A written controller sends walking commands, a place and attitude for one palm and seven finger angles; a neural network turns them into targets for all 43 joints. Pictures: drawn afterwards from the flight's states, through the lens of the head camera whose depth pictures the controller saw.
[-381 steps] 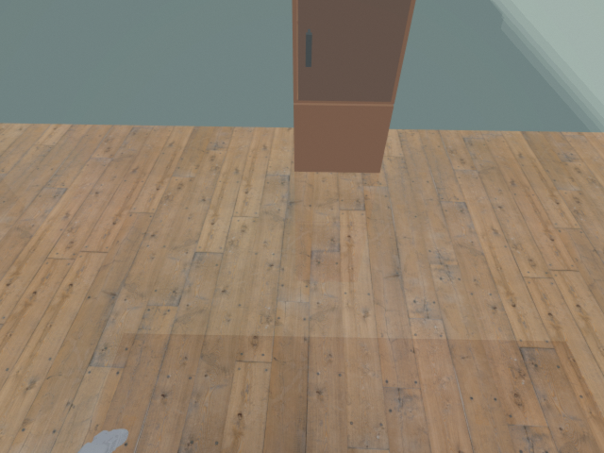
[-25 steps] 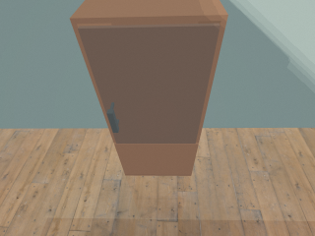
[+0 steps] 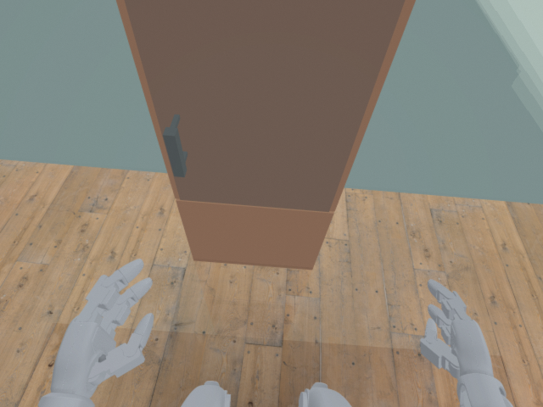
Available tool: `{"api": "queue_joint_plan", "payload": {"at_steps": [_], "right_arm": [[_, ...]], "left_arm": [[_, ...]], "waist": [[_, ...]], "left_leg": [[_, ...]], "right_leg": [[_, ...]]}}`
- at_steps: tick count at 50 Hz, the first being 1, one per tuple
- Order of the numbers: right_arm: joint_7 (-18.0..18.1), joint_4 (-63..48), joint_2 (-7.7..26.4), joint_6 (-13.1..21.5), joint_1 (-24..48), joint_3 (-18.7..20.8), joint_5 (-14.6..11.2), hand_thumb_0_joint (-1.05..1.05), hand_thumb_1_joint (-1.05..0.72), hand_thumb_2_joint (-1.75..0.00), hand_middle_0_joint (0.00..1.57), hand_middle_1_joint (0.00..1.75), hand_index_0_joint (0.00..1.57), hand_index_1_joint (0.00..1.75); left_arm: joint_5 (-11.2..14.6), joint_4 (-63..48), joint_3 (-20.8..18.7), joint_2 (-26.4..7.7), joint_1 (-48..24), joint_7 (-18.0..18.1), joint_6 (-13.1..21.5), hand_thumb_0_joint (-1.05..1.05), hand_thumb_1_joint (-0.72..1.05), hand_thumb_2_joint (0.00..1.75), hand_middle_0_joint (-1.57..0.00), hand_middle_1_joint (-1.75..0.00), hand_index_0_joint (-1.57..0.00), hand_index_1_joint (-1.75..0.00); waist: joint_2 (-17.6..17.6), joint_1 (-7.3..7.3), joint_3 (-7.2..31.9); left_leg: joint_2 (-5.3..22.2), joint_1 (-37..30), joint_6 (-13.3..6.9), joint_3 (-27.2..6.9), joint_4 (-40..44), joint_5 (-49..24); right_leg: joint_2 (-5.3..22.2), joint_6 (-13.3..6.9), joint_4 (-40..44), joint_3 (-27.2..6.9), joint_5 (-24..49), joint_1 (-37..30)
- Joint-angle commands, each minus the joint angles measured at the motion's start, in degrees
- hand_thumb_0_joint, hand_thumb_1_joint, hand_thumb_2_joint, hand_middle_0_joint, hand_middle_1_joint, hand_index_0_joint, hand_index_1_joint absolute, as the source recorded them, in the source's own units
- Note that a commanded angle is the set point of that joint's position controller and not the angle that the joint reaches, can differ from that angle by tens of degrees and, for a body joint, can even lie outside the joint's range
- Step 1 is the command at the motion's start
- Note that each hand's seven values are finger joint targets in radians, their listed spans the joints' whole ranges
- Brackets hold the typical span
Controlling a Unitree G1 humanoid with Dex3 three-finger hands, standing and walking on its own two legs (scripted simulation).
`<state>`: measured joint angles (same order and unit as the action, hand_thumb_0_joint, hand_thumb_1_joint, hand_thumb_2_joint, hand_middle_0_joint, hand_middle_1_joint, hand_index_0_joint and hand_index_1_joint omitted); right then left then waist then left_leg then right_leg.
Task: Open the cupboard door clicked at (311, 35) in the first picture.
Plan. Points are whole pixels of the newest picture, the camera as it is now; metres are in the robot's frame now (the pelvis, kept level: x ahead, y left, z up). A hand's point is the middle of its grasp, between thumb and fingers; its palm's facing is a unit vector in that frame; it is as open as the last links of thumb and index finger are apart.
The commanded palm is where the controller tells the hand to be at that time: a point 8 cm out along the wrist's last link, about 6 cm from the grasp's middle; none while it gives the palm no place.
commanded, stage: raise the hand with hooked fingers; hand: left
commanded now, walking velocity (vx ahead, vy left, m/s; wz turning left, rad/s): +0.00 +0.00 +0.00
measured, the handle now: (178, 146) +0.59 +0.24 -0.03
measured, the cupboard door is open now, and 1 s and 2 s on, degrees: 0 0 0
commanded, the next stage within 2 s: move the hooked fingers beside the handle in 1.72 s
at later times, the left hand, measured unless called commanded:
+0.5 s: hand (94, 332) +0.21 +0.25 +0.00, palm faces +0.08 -1.00 -0.05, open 11.4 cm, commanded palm +0.18 +0.30 +0.00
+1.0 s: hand (68, 312) +0.23 +0.30 +0.00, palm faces +0.04 -1.00 -0.07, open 13.8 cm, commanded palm +0.22 +0.35 +0.00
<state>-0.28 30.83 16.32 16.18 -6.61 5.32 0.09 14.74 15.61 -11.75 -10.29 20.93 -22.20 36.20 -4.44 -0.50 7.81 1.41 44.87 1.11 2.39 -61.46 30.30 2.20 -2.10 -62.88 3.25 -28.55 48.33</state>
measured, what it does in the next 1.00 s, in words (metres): stands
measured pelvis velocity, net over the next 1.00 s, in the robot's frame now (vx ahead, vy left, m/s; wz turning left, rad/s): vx -0.02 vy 0.04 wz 0.01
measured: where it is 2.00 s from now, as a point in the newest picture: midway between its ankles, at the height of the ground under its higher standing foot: outside the picture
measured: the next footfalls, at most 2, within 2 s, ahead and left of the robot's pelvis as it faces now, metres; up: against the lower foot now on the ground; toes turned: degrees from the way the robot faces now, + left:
none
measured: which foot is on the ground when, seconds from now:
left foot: down 0.00-1.00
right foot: down 0.00-1.00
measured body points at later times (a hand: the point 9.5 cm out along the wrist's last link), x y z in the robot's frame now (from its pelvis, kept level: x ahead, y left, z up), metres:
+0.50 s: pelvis -0.03 +0.02 -0.03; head +0.06 +0.02 +0.41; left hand +0.20 +0.31 +0.01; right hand +0.12 -0.22 -0.13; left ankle +0.00 +0.13 -0.66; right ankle +0.02 -0.10 -0.66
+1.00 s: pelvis -0.02 +0.04 -0.04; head +0.07 +0.06 +0.40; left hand +0.22 +0.35 +0.00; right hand +0.18 -0.19 -0.11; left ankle +0.00 +0.13 -0.66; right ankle +0.02 -0.10 -0.66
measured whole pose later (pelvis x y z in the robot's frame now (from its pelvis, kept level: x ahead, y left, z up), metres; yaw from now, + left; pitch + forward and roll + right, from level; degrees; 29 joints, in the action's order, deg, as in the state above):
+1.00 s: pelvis -0.02 +0.04 -0.04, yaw +1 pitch +20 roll -4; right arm 2.6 29.3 14.9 12.5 -11.9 -1.7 -1.2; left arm 19.3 14.6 -21.7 -20.6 7.7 -25.9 22.0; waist 0.7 -0.3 8.5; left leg 1.0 60.8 -2.1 -0.9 -74.3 33.1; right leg 2.6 0.3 -69.2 5.9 -28.6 60.0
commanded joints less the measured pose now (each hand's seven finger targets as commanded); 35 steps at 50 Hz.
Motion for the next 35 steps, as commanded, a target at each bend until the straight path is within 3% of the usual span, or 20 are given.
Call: {"api": "queue_joint_plan", "payload": {"at_steps": [1, 3, 4, 5, 6, 9, 11, 13, 14, 16, 17, 19, 21, 23, 25, 28, 31, 34, 35], "right_arm": [[0.7, -10.7, 4.6, 1.2, 0.1, 1.1, -0.7, 0.00, -0.90, -0.90, 0.20, 0.30, 0.20, 0.30], [1.5, -9.8, 4.3, 0.9, -2.1, 0.9, -0.4, 0.00, -0.90, -0.90, 0.20, 0.30, 0.20, 0.30], [1.9, -9.4, 4.8, 0.7, -2.9, 0.3, 0.1, 0.00, -0.90, -0.90, 0.20, 0.30, 0.20, 0.30], [2.4, -8.4, 4.8, 0.7, -3.3, 0.4, 0.1, 0.00, -0.90, -0.90, 0.20, 0.30, 0.20, 0.30], [2.7, -7.7, 4.7, 0.9, -3.5, 0.0, 0.0, 0.00, -0.90, -0.90, 0.20, 0.30, 0.20, 0.30], [3.7, -5.9, 5.8, 1.3, -3.7, -1.0, -0.4, 0.00, -0.90, -0.90, 0.20, 0.30, 0.20, 0.30], [4.1, -5.3, 5.9, 1.2, -3.7, -0.9, -1.4, 0.00, -0.90, -0.90, 0.20, 0.30, 0.20, 0.30], [4.3, -6.5, 5.9, 0.6, -2.5, -1.0, -2.3, 0.00, -0.90, -0.90, 0.20, 0.30, 0.20, 0.30], [4.3, -7.2, 5.9, 0.1, -1.4, -1.0, -2.6, 0.00, -0.90, -0.90, 0.20, 0.30, 0.20, 0.30], [4.0, -9.3, 5.2, -0.6, -0.7, -1.1, -2.8, 0.00, -0.90, -0.90, 0.20, 0.30, 0.20, 0.30], [3.9, -10.0, 4.5, -0.7, -0.2, -1.2, -2.7, 0.00, -0.90, -0.90, 0.20, 0.30, 0.20, 0.30], [3.8, -9.6, 3.2, -0.8, 0.0, -1.2, -2.3, 0.00, -0.90, -0.90, 0.20, 0.30, 0.20, 0.30], [3.4, -8.8, 2.7, -0.4, -1.5, -1.2, -2.0, 0.00, -0.90, -0.90, 0.20, 0.30, 0.20, 0.30], [3.3, -7.5, 3.4, 0.1, -2.3, -1.3, -1.7, 0.00, -0.90, -0.90, 0.20, 0.30, 0.20, 0.30], [3.3, -7.0, 4.8, 0.3, -3.4, -1.5, -1.4, 0.00, -0.90, -0.90, 0.20, 0.30, 0.20, 0.30], [3.8, -6.7, 6.7, 1.1, -5.0, -1.6, -1.9, 0.00, -0.90, -0.90, 0.20, 0.30, 0.20, 0.30], [4.5, -7.6, 7.9, 1.2, -6.1, -1.6, -2.4, 0.00, -0.90, -0.90, 0.20, 0.30, 0.20, 0.30], [4.8, -8.2, 8.2, 1.1, -6.3, -1.7, -2.3, 0.00, -0.90, -0.90, 0.20, 0.30, 0.20, 0.30], [4.7, -8.3, 8.0, 1.1, -6.1, -1.8, -2.2, 0.00, -0.90, -0.90, 0.20, 0.30, 0.20, 0.30]], "left_arm": [[5.1, -17.4, -9.3, -11.0, -0.7, -1.8, 2.4, 0.00, 0.43, 0.70, -0.23, -0.60, -0.23, -0.60], [5.5, -27.1, -10.3, -12.4, -6.0, 0.0, 3.9, 0.00, 0.39, 0.68, -0.24, -0.63, -0.24, -0.63], [5.6, -31.6, -8.7, -13.0, -10.7, 0.1, 4.2, 0.00, 0.36, 0.67, -0.24, -0.64, -0.24, -0.64], [4.8, -33.2, -8.3, -12.9, -10.9, 0.3, 4.3, 0.00, 0.34, 0.66, -0.24, -0.66, -0.24, -0.66], [4.3, -32.9, -5.1, -10.2, -9.3, -0.1, 4.1, 0.00, 0.32, 0.65, -0.24, -0.68, -0.24, -0.68], [4.3, -28.7, -2.1, -10.4, -11.7, -3.2, 0.3, 0.00, 0.25, 0.62, -0.25, -0.72, -0.25, -0.72], [4.4, -21.9, -4.8, -12.3, -8.6, -5.2, -4.6, 0.00, 0.20, 0.60, -0.25, -0.75, -0.25, -0.75], [5.5, -16.5, -7.2, -12.9, -4.4, -6.4, -10.8, 0.00, 0.15, 0.58, -0.25, -0.78, -0.25, -0.78], [6.4, -13.5, -9.4, -14.0, -2.1, -6.9, -14.0, 0.00, 0.13, 0.57, -0.25, -0.80, -0.25, -0.80], [7.8, -17.2, -13.5, -16.5, -1.1, -5.7, -17.5, 0.00, 0.08, 0.55, -0.26, -0.82, -0.26, -0.82], [8.3, -18.6, -14.4, -16.3, -1.1, -4.3, -18.2, 0.00, 0.06, 0.54, -0.26, -0.84, -0.26, -0.84], [8.8, -19.0, -16.3, -15.9, -0.6, -0.7, -17.1, 0.00, 0.01, 0.52, -0.26, -0.87, -0.26, -0.87], [7.9, -21.2, -16.4, -15.6, -2.4, 2.5, -13.4, 0.00, -0.03, 0.50, -0.27, -0.90, -0.27, -0.90], [6.2, -21.3, -13.2, -13.9, -5.8, 4.2, -9.3, 0.00, -0.08, 0.48, -0.27, -0.93, -0.27, -0.93], [4.6, -18.6, -10.3, -13.8, -9.2, 3.6, -6.6, 0.00, -0.13, 0.46, -0.27, -0.96, -0.27, -0.96], [4.1, -15.1, -7.8, -13.7, -11.3, 0.2, -4.9, 0.00, -0.20, 0.43, -0.28, -1.00, -0.28, -1.00], [5.4, -15.7, -9.7, -17.3, -12.8, -3.4, -6.0, 0.00, -0.27, 0.40, -0.28, -1.05, -0.28, -1.05], [6.5, -17.7, -13.9, -21.3, -13.6, -3.6, -7.7, 0.00, -0.34, 0.37, -0.29, -1.10, -0.29, -1.10], [6.8, -19.8, -14.2, -21.1, -13.7, -3.1, -7.7, 0.00, -0.36, 0.36, -0.29, -1.11, -0.29, -1.11]], "waist": [[7.2, -2.41, 14.6], [11.9, -0.94, 18.1], [10.0, 1.37, 17.8], [10.5, 1.48, 18.9], [11.1, 2.54, 18.0], [11.1, 4.68, 15.0], [7.3, 3.79, 15.6], [3.9, 1.48, 16.3], [3.3, -0.28, 17.1], [3.4, -2.48, 21.6], [3.2, -3.09, 21.9], [1.5, -3.71, 20.6], [3.1, -3.00, 19.3], [4.8, -1.01, 14.8], [4.6, 1.16, 11.5], [5.3, 2.55, 10.8], [8.2, 1.50, 14.1], [10.2, -0.08, 16.8], [11.8, -0.48, 18.2]], "left_leg": [[-3.6, 6.5, -1.5, -0.2, -2.6, -14.7], [-2.2, 4.1, -2.1, -1.6, -4.6, -17.3], [-1.7, 4.4, -2.5, -2.5, -6.3, -17.3], [-1.2, 3.9, -2.7, -2.8, -6.5, -17.1], [-1.0, 3.7, -3.0, -3.1, -6.8, -17.0], [-0.6, 6.5, -3.3, -4.1, -8.3, -14.4], [-0.8, 9.6, -3.1, -4.2, -7.6, -11.8], [-1.4, 11.5, -2.9, -4.3, -5.4, -10.6], [-1.6, 11.1, -2.7, -4.5, -4.5, -11.6], [-2.1, 10.2, -2.6, -4.0, -3.0, -13.2], [-2.2, 10.4, -2.5, -3.8, -2.6, -13.5], [-1.8, 10.5, -2.3, -4.3, -1.9, -14.2], [-1.6, 10.2, -2.1, -4.2, -1.4, -13.2], [-1.4, 10.1, -2.1, -4.4, -1.0, -9.8], [-1.4, 11.6, -2.3, -4.5, -1.5, -5.3], [-1.8, 11.8, -2.6, -4.9, -1.0, -0.7], [-2.0, 8.8, -2.6, -5.2, 0.5, -1.8], [-1.8, 5.8, -2.3, -6.0, 2.0, -5.2], [-1.7, 3.6, -2.0, -6.3, 2.5, -7.8]], "right_leg": [[-0.4, 0.9, 5.1, -8.6, 13.4, -10.3], [-1.3, 0.5, 2.9, -7.3, 16.1, -8.4], [-1.9, 0.7, 1.7, -7.1, 16.5, -6.0], [-2.1, 0.4, 1.8, -6.8, 15.0, -4.8], [-2.2, 0.3, 1.9, -6.2, 14.2, -3.3], [-2.9, 0.2, 1.8, -5.1, 10.7, 0.0], [-2.7, 1.0, 3.1, -5.1, 7.3, -1.4], [-2.3, 1.5, 4.6, -5.0, 4.6, -4.5], [-2.4, 1.2, 4.6, -4.7, 5.2, -6.3], [-1.3, 1.8, 5.1, -4.9, 6.1, -10.5], [-1.1, 2.0, 5.4, -5.2, 5.9, -11.4], [-1.6, 1.7, 4.8, -4.3, 6.2, -10.9], [-1.7, 1.6, 4.4, -3.7, 4.4, -8.3], [-2.1, 1.2, 4.1, -2.5, -0.4, -2.5], [-2.2, 1.0, 4.0, -2.4, -5.0, 1.9], [-2.0, 0.9, 4.1, -2.4, -7.8, 4.8], [-2.2, 0.5, 3.6, -1.8, -4.5, 3.0], [-2.8, 0.2, 2.2, -0.3, -0.5, 1.2], [-2.8, 0.1, 1.6, 0.3, 1.9, 0.9]]}}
